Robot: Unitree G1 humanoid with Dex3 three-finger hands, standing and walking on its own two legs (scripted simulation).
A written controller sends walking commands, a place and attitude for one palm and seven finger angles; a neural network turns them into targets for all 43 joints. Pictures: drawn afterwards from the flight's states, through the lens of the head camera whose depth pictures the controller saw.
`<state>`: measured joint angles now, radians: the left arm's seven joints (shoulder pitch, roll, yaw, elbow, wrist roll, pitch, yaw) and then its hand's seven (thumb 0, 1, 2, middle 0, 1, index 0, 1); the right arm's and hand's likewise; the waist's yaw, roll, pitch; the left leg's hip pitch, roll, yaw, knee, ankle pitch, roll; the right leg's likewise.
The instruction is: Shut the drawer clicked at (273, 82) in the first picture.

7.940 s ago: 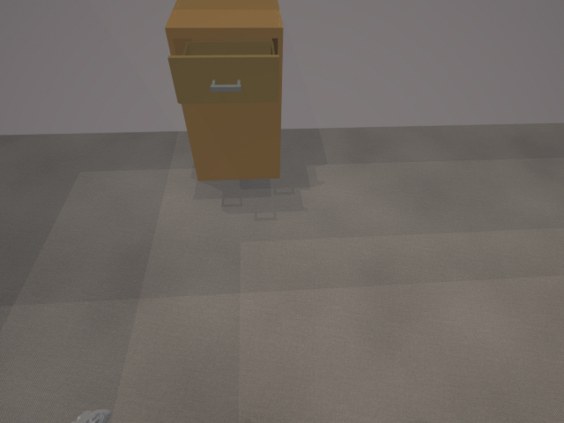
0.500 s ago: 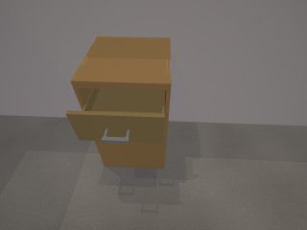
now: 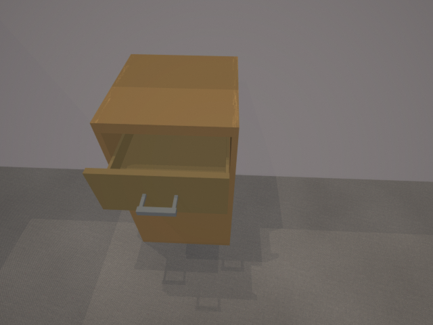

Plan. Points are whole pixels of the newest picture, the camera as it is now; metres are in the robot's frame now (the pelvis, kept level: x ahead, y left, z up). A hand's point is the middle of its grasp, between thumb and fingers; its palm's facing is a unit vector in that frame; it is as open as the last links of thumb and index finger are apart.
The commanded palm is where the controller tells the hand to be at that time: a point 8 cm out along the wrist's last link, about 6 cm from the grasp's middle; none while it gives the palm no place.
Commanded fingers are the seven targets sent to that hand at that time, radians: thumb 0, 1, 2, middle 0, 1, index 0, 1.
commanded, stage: raise the hand and make a fist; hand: left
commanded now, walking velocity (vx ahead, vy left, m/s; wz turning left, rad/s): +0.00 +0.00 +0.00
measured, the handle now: (158, 205) +0.44 +0.19 -0.14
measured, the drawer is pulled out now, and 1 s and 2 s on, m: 0.16 0.16 0.16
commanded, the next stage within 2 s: bring the fist close to the handle in 1.90 s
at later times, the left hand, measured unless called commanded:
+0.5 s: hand out of the picture +0.14 +0.14 -0.10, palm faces +0.10 -0.99 -0.04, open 5.5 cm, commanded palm +0.14 +0.20 -0.06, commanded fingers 0.00 0.90 0.90 -0.72 -0.86 -0.72 -0.86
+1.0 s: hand (137, 291) +0.19 +0.17 -0.04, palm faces +0.07 -1.00 -0.07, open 3.3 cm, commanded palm +0.17 +0.21 -0.05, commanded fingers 0.00 0.90 0.90 -1.22 -1.40 -1.22 -1.40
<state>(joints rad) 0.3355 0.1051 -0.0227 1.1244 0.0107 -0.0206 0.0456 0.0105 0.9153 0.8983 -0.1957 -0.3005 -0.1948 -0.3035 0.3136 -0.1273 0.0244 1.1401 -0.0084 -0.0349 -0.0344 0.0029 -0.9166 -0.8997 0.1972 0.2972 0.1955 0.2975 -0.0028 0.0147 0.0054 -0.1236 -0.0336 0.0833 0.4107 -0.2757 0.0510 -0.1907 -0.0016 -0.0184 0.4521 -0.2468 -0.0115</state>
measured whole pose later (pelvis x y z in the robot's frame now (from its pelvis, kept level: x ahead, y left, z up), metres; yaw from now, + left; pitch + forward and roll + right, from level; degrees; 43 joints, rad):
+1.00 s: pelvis -0.04 -0.03 -0.09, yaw +3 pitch +17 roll -1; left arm 0.34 0.21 0.15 0.04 -0.23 -0.46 -0.20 0.02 0.90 0.90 -1.02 -1.20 -1.02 -1.20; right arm 0.30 -0.27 -0.04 0.57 0.03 -0.18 -0.04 0.01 -0.91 -0.90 0.20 0.30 0.20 0.30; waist -0.03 0.02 -0.15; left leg -0.90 0.01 0.01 1.14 -0.53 0.02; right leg -0.91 0.00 -0.11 1.11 -0.49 -0.06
